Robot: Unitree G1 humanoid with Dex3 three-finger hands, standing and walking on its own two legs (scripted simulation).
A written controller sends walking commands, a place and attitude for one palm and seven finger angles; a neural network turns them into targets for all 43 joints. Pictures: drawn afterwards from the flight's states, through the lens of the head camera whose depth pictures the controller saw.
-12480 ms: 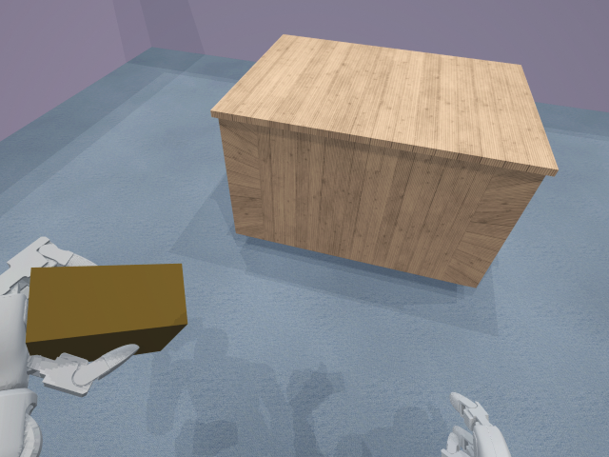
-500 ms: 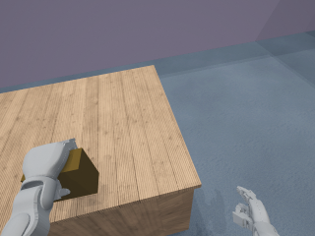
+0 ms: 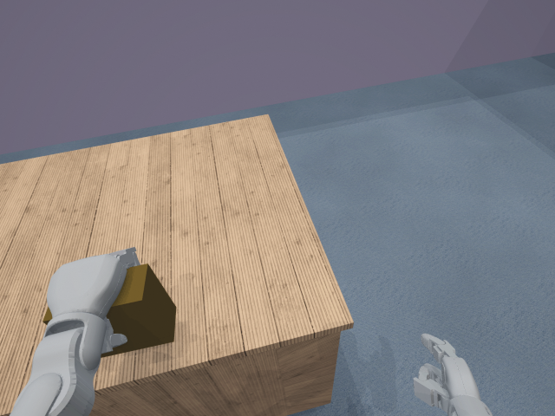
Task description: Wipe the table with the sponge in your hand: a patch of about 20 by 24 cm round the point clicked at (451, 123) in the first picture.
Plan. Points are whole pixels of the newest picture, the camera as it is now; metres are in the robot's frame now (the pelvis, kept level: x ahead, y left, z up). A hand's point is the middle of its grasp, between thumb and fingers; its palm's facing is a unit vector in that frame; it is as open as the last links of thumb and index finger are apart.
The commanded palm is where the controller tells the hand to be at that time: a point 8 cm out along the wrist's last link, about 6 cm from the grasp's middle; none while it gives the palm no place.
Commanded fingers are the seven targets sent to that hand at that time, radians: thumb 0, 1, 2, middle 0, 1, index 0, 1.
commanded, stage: move the sponge above the wiping area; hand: left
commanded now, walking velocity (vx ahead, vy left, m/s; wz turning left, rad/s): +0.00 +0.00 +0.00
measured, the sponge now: (124, 320) +0.22 +0.28 +0.02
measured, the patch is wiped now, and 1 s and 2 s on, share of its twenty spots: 0.00 0.00 0.00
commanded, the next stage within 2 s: lower the sponge onto the table in 1.52 s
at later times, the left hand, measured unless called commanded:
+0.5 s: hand (113, 304) +0.23 +0.29 +0.04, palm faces -0.06 -0.07 -1.00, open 10.0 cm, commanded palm +0.21 +0.29 +0.10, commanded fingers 0.00 0.10 1.30 -1.20 -1.60 -1.20 -1.60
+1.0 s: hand (120, 306) +0.24 +0.29 +0.02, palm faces -0.08 -0.06 -1.00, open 10.0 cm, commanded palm +0.22 +0.29 +0.08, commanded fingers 0.00 0.10 1.30 -1.20 -1.60 -1.20 -1.60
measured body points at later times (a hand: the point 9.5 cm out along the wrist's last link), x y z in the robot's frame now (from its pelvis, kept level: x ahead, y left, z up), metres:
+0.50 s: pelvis +0.00 +0.00 +0.00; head +0.00 -0.04 +0.45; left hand +0.23 +0.29 +0.10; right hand +0.22 -0.23 -0.10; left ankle +0.01 +0.15 -0.74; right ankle -0.01 -0.14 -0.74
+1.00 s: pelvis +0.00 +0.00 +0.00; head +0.00 -0.03 +0.45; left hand +0.24 +0.29 +0.08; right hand +0.22 -0.23 -0.10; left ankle +0.01 +0.15 -0.74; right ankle -0.01 -0.14 -0.74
